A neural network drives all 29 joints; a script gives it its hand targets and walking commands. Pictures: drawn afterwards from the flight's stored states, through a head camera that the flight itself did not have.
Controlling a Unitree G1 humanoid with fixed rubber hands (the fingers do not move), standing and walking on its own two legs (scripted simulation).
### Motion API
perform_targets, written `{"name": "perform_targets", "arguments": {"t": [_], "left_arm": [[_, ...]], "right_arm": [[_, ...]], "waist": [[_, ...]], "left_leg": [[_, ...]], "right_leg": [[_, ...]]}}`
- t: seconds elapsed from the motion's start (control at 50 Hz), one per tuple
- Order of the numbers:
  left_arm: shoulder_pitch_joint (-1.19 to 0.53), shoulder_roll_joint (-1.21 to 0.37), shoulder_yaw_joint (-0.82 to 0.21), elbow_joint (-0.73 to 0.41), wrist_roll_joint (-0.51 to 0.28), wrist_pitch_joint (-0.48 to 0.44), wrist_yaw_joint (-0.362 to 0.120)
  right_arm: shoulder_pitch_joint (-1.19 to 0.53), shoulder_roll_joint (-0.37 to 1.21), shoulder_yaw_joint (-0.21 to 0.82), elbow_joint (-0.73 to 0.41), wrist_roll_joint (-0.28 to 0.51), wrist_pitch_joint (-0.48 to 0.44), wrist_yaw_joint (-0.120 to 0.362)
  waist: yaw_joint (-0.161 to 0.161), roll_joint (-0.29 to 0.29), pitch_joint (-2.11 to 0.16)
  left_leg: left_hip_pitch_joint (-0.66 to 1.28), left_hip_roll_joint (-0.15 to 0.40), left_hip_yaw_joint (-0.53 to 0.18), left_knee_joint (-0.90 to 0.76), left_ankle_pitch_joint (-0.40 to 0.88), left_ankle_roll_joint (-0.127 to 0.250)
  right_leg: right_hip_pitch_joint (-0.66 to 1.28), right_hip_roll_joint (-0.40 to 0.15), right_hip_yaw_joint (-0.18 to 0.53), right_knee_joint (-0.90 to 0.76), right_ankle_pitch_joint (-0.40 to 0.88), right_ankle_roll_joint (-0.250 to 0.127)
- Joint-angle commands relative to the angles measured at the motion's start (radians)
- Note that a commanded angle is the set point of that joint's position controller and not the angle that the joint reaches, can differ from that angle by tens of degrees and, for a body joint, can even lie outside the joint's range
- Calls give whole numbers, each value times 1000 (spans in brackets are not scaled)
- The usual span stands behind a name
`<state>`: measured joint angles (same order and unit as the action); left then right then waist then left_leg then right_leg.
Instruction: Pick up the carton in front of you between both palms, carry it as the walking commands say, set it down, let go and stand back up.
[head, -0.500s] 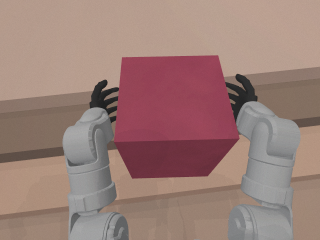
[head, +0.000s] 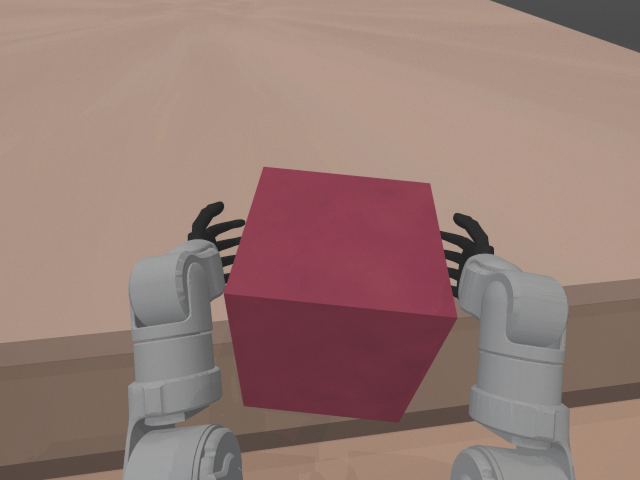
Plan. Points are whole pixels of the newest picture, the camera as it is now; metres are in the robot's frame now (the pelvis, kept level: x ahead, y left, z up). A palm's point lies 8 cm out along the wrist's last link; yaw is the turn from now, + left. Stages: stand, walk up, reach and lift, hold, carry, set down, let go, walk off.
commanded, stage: carry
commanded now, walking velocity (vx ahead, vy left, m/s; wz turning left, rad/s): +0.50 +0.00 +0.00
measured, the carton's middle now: (333, 298) +0.35 -0.03 +0.10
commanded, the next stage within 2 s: none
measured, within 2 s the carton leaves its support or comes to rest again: neither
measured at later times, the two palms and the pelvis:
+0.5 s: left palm (300, 158) +0.62 +0.00 +0.16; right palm (460, 149) +0.66 -0.30 +0.15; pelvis +0.31 -0.18 +0.07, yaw +0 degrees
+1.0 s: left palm out of the picture +1.08 -0.17 +0.39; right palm out of the picture +1.03 -0.48 +0.39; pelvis +0.72 -0.27 +0.20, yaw -2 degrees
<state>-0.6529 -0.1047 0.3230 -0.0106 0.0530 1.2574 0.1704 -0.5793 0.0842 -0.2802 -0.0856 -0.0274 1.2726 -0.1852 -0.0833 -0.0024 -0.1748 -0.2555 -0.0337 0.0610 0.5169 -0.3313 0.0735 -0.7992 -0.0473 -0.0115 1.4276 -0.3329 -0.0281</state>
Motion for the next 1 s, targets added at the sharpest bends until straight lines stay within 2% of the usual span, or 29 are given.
{"name": "perform_targets", "arguments": {"t": [0.0,0.1,0.14,0.16,0.18,0.2,0.22,0.24,0.26,0.28,0.3,0.32,0.4,0.46,0.56,0.6,0.64,0.66,0.68,0.7,0.72,0.74,0.78,0.8,0.84,0.88,0.94,0.96,0.98], "left_arm": [[-472,-638,-462,26,-74,-20,24],[-586,-703,-503,-9,-124,-33,11],[-555,-713,-503,2,-130,-51,7],[-527,-716,-507,3,-131,-65,2],[-479,-718,-502,-4,-130,-78,-2],[-496,-720,-496,-41,-124,-93,-6],[-485,-755,-515,-59,-130,-107,-13],[-448,-745,-514,-43,-139,-119,-21],[-412,-747,-540,-38,-153,-135,-30],[-524,-834,-626,-216,-209,-160,-47],[-581,-878,-695,-297,-279,-176,-63],[-623,-891,-748,-339,-312,-190,-74],[-514,-867,-849,-389,-362,-234,-102],[-403,-796,-878,-366,-351,-233,-113],[-315,-677,-798,-232,-338,-178,-126],[-346,-655,-762,-274,-352,-154,-114],[-438,-661,-730,-319,-359,-134,-101],[-455,-651,-690,-300,-330,-124,-89],[-374,-620,-605,-207,-256,-109,-71],[-287,-525,-508,-104,-185,-93,-51],[-300,-490,-442,-109,-140,-94,-37],[-351,-459,-407,-121,-117,-84,-27],[-404,-415,-382,-160,-79,-81,-4],[-429,-394,-358,-126,-70,-70,11],[-356,-365,-308,-41,-7,-55,31],[-499,-403,-333,-52,-24,-46,34],[-487,-502,-364,-12,-51,2,17],[-545,-544,-402,-43,-90,9,10],[-598,-581,-438,-51,-138,16,3]], "right_arm": [[-682,751,581,58,304,-52,56],[-699,824,584,97,307,-72,62],[-663,837,593,98,295,-92,53],[-645,851,602,81,289,-105,49],[-676,883,622,24,296,-117,52],[-684,903,635,-7,304,-129,58],[-749,919,665,-77,316,-146,63],[-711,898,670,-86,301,-146,61],[-692,895,662,-99,284,-153,55],[-745,953,677,-205,284,-173,53],[-699,939,645,-253,260,-191,51],[-646,920,627,-216,233,-200,48],[-397,841,646,-166,127,-242,43],[-290,763,648,-138,60,-244,41],[-258,654,617,-110,17,-188,25],[-323,672,638,-123,58,-154,13],[-463,695,672,-210,133,-139,10],[-491,704,703,-237,171,-125,16],[-494,710,732,-227,209,-111,21],[-465,683,734,-198,225,-99,15],[-542,713,773,-226,276,-99,21],[-564,729,770,-187,312,-94,25],[-741,761,791,-208,414,-80,38],[-768,769,784,-156,441,-67,50],[-784,780,761,-53,462,-51,59],[-873,782,702,-48,473,-52,57],[-780,781,608,65,409,-29,49],[-775,802,578,64,389,-25,48],[-732,811,549,84,365,-22,46]], "waist": [[-15,118,-156],[-99,151,-97],[-122,106,-127],[-111,56,-165],[39,37,-280],[225,112,-414],[272,-76,-449],[232,-463,-508],[191,-516,-614],[170,-274,-518],[174,-102,-443],[147,-35,-447],[168,-96,-398],[203,-28,-315],[218,-94,-192],[118,-131,-202],[-91,-210,-317],[-213,-123,-357],[-162,139,-336],[-57,53,-421],[-59,-14,-340],[-62,-52,-203],[30,-128,-126],[46,-145,-44],[46,-153,27],[18,-82,58],[7,12,40],[22,61,15],[67,131,-65]], "left_leg": [[391,298,-384,-179,192,201],[819,377,-472,-85,486,197],[967,361,-442,-6,700,144],[812,307,-338,12,784,95],[372,203,-150,79,1000,20],[79,210,-91,287,1145,-31],[-211,104,-52,587,376,-117],[-365,-55,-77,935,-217,-145],[-458,-120,-211,1163,-126,-157],[-518,-29,-199,1244,-22,-124],[-576,12,-161,1248,-16,-113],[-589,23,-169,1242,4,-92],[-753,36,-100,1242,-66,-34],[-929,43,-20,1123,-187,-10],[-922,-29,182,909,-179,44],[-361,-147,314,597,-57,50],[101,-187,327,428,145,52],[289,-126,183,179,335,138],[483,115,-294,29,663,320],[447,281,-654,-25,791,374],[387,295,-652,1,546,348],[276,288,-670,-46,410,309],[78,345,-676,-113,-13,283],[24,354,-639,-134,-49,256],[-30,334,-493,-192,-46,215],[-106,287,-348,-259,114,228],[-7,201,-222,-374,181,172],[-19,186,-148,-385,282,146],[-74,162,-36,-321,682,131]], "right_leg": [[-387,-53,18,32,-79,-26],[-887,-77,89,248,-474,-49],[-943,-100,105,49,-540,-32],[-687,-92,70,-233,-476,-28],[3,-23,3,-576,-265,-63],[576,85,-99,-620,52,-62],[859,41,100,-655,126,-75],[909,-125,525,-798,155,-134],[947,-236,958,-969,355,-239],[921,-216,859,-906,510,-276],[871,-171,704,-858,539,-245],[870,-190,652,-830,567,-213],[983,-193,503,-861,562,-179],[1133,-162,353,-847,885,-152],[1129,-72,144,-937,1273,-71],[742,-35,-13,-994,1674,-52],[558,-64,-109,-682,1911,-36],[437,48,-152,-193,1574,44],[134,207,-19,282,105,74],[121,254,147,570,-32,50],[-7,184,271,636,-105,22],[-122,153,263,624,-193,-11],[-170,43,270,522,-202,-45],[-184,-1,245,491,-195,-42],[-221,-29,182,343,-239,-31],[-182,-25,22,313,-166,-55],[-177,-98,-64,-7,-152,-62],[-29,-106,-94,-190,-83,-69],[256,-32,-188,-355,-19,-77]]}}
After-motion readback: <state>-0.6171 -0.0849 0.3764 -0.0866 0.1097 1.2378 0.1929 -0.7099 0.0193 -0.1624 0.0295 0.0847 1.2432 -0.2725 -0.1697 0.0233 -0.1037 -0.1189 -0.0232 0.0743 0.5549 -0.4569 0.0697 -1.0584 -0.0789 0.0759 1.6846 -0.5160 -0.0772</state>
